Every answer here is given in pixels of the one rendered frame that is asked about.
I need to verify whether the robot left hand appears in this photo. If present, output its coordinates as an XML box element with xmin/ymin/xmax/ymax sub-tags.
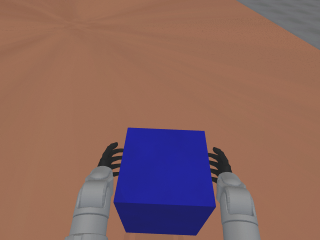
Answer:
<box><xmin>98</xmin><ymin>142</ymin><xmax>124</xmax><ymax>177</ymax></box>

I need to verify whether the robot right hand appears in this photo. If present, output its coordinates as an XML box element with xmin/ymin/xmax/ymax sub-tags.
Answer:
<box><xmin>208</xmin><ymin>147</ymin><xmax>232</xmax><ymax>183</ymax></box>

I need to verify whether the carton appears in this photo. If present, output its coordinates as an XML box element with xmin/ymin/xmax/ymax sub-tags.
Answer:
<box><xmin>113</xmin><ymin>127</ymin><xmax>216</xmax><ymax>236</ymax></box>

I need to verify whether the robot right forearm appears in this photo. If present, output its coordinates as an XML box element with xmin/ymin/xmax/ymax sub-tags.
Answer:
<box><xmin>216</xmin><ymin>172</ymin><xmax>261</xmax><ymax>240</ymax></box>

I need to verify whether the robot left forearm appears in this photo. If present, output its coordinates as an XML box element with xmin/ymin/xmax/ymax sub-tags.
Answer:
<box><xmin>64</xmin><ymin>166</ymin><xmax>114</xmax><ymax>240</ymax></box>

